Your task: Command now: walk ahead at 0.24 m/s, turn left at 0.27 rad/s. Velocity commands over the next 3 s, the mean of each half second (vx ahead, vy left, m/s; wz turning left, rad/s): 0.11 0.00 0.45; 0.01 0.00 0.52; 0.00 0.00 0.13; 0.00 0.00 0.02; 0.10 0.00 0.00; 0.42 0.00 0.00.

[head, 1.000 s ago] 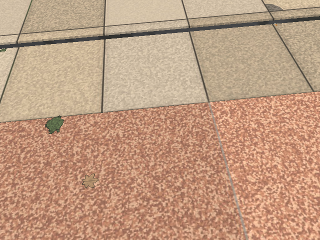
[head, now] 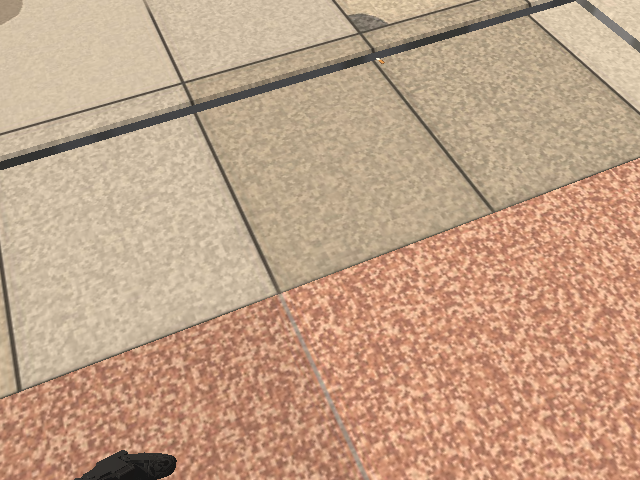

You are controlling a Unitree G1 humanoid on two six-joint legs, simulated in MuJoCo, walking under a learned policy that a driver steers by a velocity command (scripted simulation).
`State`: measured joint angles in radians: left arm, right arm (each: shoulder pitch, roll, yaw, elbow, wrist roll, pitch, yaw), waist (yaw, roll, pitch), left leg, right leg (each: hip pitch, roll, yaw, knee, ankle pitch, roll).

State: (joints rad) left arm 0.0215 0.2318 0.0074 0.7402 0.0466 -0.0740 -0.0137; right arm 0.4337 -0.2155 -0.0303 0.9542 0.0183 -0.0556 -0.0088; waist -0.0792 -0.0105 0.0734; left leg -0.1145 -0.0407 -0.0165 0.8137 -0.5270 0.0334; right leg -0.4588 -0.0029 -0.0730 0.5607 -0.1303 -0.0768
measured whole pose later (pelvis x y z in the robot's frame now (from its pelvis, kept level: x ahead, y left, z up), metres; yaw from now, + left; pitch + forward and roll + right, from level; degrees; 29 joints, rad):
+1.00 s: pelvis +0.08 -0.01 +0.01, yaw +32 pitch +0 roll +1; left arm 0.19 0.25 0.03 0.75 0.02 0.02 0.03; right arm 0.19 -0.30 -0.08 0.77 -0.02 0.06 0.00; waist -0.01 0.04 0.06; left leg -0.37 -0.13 -0.16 0.70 -0.40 0.03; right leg -0.26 0.03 0.01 0.50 -0.25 -0.04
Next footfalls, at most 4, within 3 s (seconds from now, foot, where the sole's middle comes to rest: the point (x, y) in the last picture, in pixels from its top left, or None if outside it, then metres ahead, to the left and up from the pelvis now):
0.46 left None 0.10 0.12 -0.76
0.94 right None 0.18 -0.07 -0.76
1.28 left None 0.02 0.08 -0.76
3.00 left None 0.44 0.26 -0.76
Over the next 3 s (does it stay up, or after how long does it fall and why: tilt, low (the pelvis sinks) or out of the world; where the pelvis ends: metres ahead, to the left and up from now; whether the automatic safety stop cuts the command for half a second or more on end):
stays up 0.33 0.12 -0.01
